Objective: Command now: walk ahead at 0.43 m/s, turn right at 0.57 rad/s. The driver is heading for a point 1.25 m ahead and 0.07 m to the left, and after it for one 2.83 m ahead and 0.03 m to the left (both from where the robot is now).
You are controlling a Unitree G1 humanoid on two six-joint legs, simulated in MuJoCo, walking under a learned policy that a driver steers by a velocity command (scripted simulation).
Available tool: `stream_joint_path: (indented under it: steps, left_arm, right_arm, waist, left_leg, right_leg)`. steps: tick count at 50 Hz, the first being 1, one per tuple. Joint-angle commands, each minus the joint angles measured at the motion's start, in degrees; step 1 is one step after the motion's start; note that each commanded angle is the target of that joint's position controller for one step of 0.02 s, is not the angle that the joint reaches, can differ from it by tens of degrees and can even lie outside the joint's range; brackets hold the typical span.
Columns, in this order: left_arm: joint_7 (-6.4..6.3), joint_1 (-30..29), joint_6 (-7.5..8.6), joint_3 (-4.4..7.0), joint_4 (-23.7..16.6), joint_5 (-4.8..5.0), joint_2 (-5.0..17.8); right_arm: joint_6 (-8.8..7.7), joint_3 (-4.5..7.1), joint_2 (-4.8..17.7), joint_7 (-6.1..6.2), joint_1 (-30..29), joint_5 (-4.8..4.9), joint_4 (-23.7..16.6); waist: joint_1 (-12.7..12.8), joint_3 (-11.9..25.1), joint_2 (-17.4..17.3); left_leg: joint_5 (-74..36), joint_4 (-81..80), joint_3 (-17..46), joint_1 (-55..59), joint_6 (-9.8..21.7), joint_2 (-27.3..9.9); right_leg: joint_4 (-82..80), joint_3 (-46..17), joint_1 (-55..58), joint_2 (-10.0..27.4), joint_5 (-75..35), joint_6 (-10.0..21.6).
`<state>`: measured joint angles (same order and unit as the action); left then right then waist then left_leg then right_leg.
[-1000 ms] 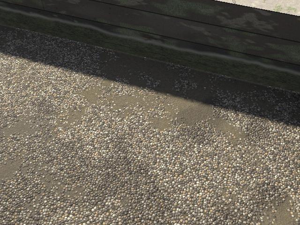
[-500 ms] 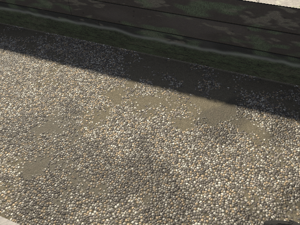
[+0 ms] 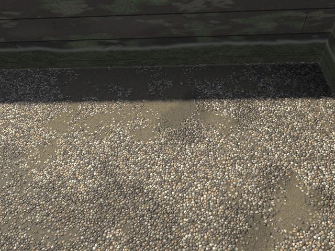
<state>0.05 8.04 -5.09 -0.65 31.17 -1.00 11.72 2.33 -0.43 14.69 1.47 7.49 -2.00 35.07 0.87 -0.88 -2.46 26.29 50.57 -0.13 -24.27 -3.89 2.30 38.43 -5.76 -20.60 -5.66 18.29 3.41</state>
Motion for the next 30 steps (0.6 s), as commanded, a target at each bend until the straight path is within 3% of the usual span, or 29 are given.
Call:
stream_joint_path:
  steps: [1, 3, 5, 7, 8, 9, 10, 11, 12, 14, 16, 19, 20, 21, 23, 24, 26, 27, 30]
  left_arm:
    - [-0.92, -5.3, 1.32, 2.61, -4.8, -0.19, 8.1]
    - [-0.61, -7.4, 1.22, 2.38, -5.0, 0.04, 8.2]
    - [-0.26, -9.4, 0.66, 2.42, -5.1, 0.18, 8.1]
    - [-0.16, -10.2, 0.14, 2.25, -4.8, 0.92, 7.3]
    - [-0.29, -9.3, 0.34, 2.28, -4.9, 1.88, 6.5]
    - [-0.19, -8.3, 0.62, 1.72, -5.9, 2.57, 4.0]
    - [-0.04, -9.9, 1.17, 2.09, -6.6, 1.63, 6.1]
    - [0.15, -11.9, 1.65, 2.93, -6.5, 0.71, 8.4]
    - [0.37, -11.8, 2.01, 3.05, -6.2, 0.61, 8.3]
    - [0.53, -8.4, 2.21, 2.6, -4.5, 0.35, 6.7]
    - [0.72, -6.4, 1.92, 1.72, -3.0, -0.01, 4.5]
    - [0.71, -6.9, 1.45, 0.42, -2.0, -1.26, 2.7]
    - [0.62, -7.2, 1.45, 0.25, -2.0, -1.33, 3.1]
    - [0.75, -8.7, 1.59, 0.82, -2.1, 0.16, 5.5]
    - [0.78, -10.5, 1.74, 0.64, -2.9, 0.97, 7.3]
    - [0.63, -10.9, 1.68, 0.52, -3.2, 1.05, 7.6]
    - [0.53, -10.4, 1.73, 0.3, -3.4, 1.12, 7.4]
    - [0.66, -11.2, 1.65, -0.43, -3.9, 1.26, 5.4]
    - [0.78, -10.4, 1.89, -0.7, -3.5, 1.14, 5.0]
  right_arm:
    - [-1.12, 1.12, 4.0, 0.52, -4.6, -0.61, -6.9]
    - [-0.39, 0.39, 2.4, 0.17, -5.7, -0.81, -7.2]
    - [-0.19, 0.0, 1.5, -0.17, -5.7, -0.48, -7.3]
    - [-0.4, -0.84, -1.8, -0.3, -2.7, -0.82, -6.1]
    - [-0.7, -0.76, -1.6, 0.04, 0.4, -1.38, -5.4]
    - [-1.14, 0.47, 2.9, 0.26, -0.2, -1.47, -5.8]
    - [-0.82, 1.12, 5.3, 0.15, 0.1, -1.12, -6.8]
    - [-0.91, 1.22, 5.9, 0.3, 0.0, -0.72, -7.0]
    - [-1.22, 0.86, 5.2, 0.36, -1.3, -0.58, -7.3]
    - [-2.26, -0.09, 3.3, -0.05, -4.6, 0.55, -7.5]
    - [-2.63, -0.88, 1.6, -0.83, -8.6, 1.02, -8.5]
    - [-1.63, -1.06, 1.1, -1.73, -7.2, 1.6, -8.0]
    - [-1.24, -1.15, 0.7, -1.97, -5.8, 1.6, -8.1]
    - [-0.96, -1.63, -0.5, -2.35, -5.6, 0.88, -8.9]
    - [-0.93, -1.71, -1.4, -2.56, -5.4, 0.42, -9.1]
    - [-1.07, -1.57, -1.1, -2.52, -4.6, 0.28, -8.8]
    - [-1.98, -1.45, -0.6, -2.8, -1.9, -0.31, -7.7]
    - [-2.21, -1.68, -1.3, -2.69, -1.9, -0.78, -7.7]
    - [-2.18, -1.59, -1.1, -2.44, -1.7, -0.44, -7.4]
  waist:
    - [-0.6, 7.3, 9.5]
    - [-0.4, 8.5, 10.0]
    - [-1.2, 7.9, 8.1]
    - [-2.6, 7.9, 5.8]
    - [-2.6, 9.0, 2.2]
    - [-2.4, 10.2, -10.0]
    - [-4.6, 6.8, -13.4]
    - [-4.9, 3.8, -9.1]
    - [-3.6, 3.4, -6.2]
    - [-1.0, 4.7, -5.2]
    - [1.2, 5.6, -6.1]
    - [1.3, 5.5, -1.7]
    - [0.2, 6.1, 0.2]
    - [-0.1, 4.9, 5.6]
    - [-0.8, 2.1, 12.2]
    - [-1.1, 1.4, 12.6]
    - [-1.6, 2.3, 10.2]
    - [-1.2, 3.5, 8.1]
    - [-1.1, 4.2, 4.3]
  left_leg:
    - [-2.2, 1.3, 2.5, -7.1, -1.6, -1.1]
    - [-4.5, -2.0, 0.7, 0.0, -0.7, 0.2]
    - [-7.7, -8.5, 0.8, 5.4, 0.4, 0.3]
    - [-13.1, -18.3, -1.3, 17.5, 1.9, 0.1]
    - [-15.4, -17.6, 1.0, 26.2, 3.4, -3.7]
    - [-11.8, -20.6, 9.5, 28.7, 5.9, -10.6]
    - [-9.4, -27.7, 19.3, 23.1, 9.7, -17.4]
    - [-10.7, -30.2, 22.0, 18.1, 11.8, -19.7]
    - [-12.7, -30.4, 21.0, 14.7, 12.5, -19.8]
    - [-11.4, -31.4, 16.0, 8.9, 10.9, -16.5]
    - [-9.4, -30.4, 10.3, 4.4, 9.1, -12.8]
    - [-4.7, -26.8, 6.4, 4.1, 7.3, -9.7]
    - [-3.1, -25.3, 5.3, 3.5, 6.7, -8.4]
    - [0.7, -23.5, 0.0, 4.6, 5.1, -5.5]
    - [-3.8, -17.2, -4.4, 8.1, 4.0, -3.2]
    - [-5.1, -16.5, -4.7, 9.0, 4.1, -2.9]
    - [-5.1, -16.6, -4.3, 11.6, 5.0, -3.2]
    - [-7.0, -17.1, -4.2, 12.5, 4.6, -3.9]
    - [-9.0, -17.9, -3.7, 13.8, 5.0, -5.0]
  right_leg:
    - [-11.0, -18.6, 8.7, 12.5, -31.4, 8.9]
    - [-12.4, -19.1, 5.0, 10.3, -26.6, 7.1]
    - [-12.9, -19.1, 1.7, 8.9, -17.3, 6.2]
    - [-11.6, -17.8, -4.3, 6.8, -8.5, 4.2]
    - [-7.6, -16.7, -10.4, 5.2, -2.6, 2.4]
    - [-1.3, -9.2, -15.9, -0.2, 6.7, -0.2]
    - [3.8, -4.9, -17.6, -1.8, 9.9, -1.8]
    - [8.1, -4.2, -16.7, -0.5, 9.1, -3.1]
    - [9.8, -3.1, -14.2, 0.9, 7.4, -3.7]
    - [7.6, -1.0, -5.7, 2.4, 4.8, -4.3]
    - [4.2, 1.4, 2.9, 2.1, 0.4, -4.4]
    - [-5.0, 2.4, 10.1, 1.7, -1.8, -3.1]
    - [-4.7, 0.3, 11.2, 2.5, -1.1, -2.2]
    - [-7.1, -3.8, 6.1, 3.7, 3.6, -1.4]
    - [-14.4, -10.4, -0.2, 6.8, 9.7, 0.2]
    - [-15.8, -12.0, -1.2, 7.3, 9.4, 0.6]
    - [-14.9, -12.4, -1.9, 7.5, 6.2, 1.3]
    - [-13.6, -11.0, -0.5, 6.6, 3.4, 0.9]
    - [-10.6, -7.8, 1.0, 4.8, -0.6, 0.2]
